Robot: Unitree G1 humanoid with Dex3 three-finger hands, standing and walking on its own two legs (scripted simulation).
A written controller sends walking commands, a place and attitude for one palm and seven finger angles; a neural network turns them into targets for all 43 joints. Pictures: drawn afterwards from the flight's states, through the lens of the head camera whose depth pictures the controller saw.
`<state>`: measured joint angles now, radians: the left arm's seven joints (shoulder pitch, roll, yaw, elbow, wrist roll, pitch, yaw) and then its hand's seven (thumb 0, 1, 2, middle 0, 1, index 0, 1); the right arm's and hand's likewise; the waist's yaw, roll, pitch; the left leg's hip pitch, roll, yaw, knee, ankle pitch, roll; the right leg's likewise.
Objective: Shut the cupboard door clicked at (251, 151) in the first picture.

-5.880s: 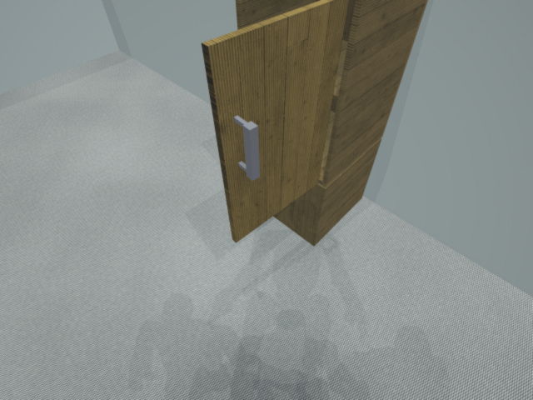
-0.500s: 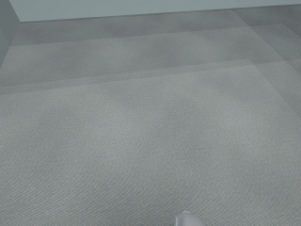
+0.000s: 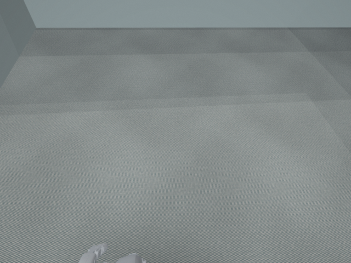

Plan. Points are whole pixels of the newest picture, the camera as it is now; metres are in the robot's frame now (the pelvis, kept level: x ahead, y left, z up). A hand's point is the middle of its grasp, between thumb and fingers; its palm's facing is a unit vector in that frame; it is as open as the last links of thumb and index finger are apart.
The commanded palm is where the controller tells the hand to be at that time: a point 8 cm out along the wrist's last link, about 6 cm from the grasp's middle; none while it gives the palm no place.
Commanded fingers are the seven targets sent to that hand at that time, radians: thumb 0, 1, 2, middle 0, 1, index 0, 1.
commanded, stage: walk to a spot facing it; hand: left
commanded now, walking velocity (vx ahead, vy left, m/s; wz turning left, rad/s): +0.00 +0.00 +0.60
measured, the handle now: out of the picture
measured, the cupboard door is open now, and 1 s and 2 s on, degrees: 85 85 85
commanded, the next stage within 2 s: none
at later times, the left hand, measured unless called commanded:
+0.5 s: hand out of the picture +0.06 +0.16 -0.15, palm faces +0.30 -0.90 -0.32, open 7.4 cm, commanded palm none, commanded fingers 0.00 0.90 0.90 -0.20 -0.30 -0.20 -0.30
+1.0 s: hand out of the picture +0.01 +0.15 -0.16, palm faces +0.61 -0.75 -0.27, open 7.4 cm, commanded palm none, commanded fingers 0.00 0.90 0.90 -0.20 -0.30 -0.20 -0.30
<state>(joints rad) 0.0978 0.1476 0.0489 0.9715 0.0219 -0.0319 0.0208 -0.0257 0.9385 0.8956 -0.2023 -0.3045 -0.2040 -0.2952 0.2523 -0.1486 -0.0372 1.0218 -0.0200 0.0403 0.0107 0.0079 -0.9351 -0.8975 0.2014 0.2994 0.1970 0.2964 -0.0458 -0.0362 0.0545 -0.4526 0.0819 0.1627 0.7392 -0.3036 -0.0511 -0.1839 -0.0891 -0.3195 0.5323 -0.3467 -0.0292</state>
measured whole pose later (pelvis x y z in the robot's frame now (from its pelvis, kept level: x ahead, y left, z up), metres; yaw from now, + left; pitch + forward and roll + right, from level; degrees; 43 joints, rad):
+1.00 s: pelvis +0.07 -0.08 +0.00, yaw +37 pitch +1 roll +0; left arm 0.15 0.25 0.07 0.89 0.02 0.05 0.01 0.01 0.91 0.90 -0.20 -0.30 -0.20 -0.29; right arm 0.12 -0.22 -0.05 0.90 -0.03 0.05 0.01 0.00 -0.91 -0.90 0.20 0.30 0.20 0.30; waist 0.01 -0.01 0.10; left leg -0.31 0.01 -0.04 0.55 -0.26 -0.01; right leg -0.45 -0.07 -0.02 0.90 -0.45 0.08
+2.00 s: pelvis +0.14 -0.11 +0.01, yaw +74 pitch +1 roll +2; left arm 0.19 0.18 0.03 0.88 0.03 0.01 0.02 0.01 0.91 0.90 -0.20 -0.30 -0.20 -0.29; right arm 0.14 -0.26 -0.08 0.94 -0.01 0.09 0.03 0.00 -0.91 -0.90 0.20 0.30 0.20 0.30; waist -0.03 -0.01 0.10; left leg -0.48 0.02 0.04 1.02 -0.43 -0.07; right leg -0.21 -0.10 -0.16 0.50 -0.31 -0.01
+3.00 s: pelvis +0.13 -0.05 -0.01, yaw +111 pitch +2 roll +1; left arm 0.33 0.26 0.08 1.00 0.03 0.00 -0.02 0.01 0.92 0.90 -0.20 -0.30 -0.20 -0.29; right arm 0.07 -0.23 -0.05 0.89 -0.03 0.00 0.05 0.00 -0.91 -0.90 0.20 0.30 0.20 0.30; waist 0.03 -0.07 0.08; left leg -0.33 0.01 0.13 0.62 -0.30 0.04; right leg -0.25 -0.19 -0.23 0.83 -0.50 0.07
